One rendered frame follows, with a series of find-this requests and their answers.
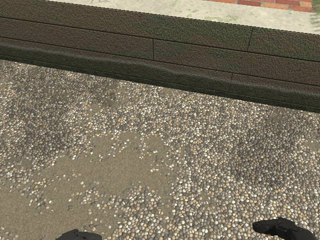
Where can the right robot hand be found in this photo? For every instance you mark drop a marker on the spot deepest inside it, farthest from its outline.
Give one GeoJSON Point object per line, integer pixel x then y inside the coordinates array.
{"type": "Point", "coordinates": [283, 228]}

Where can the left robot hand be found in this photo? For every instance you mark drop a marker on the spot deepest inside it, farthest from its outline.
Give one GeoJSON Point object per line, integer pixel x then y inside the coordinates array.
{"type": "Point", "coordinates": [75, 234]}

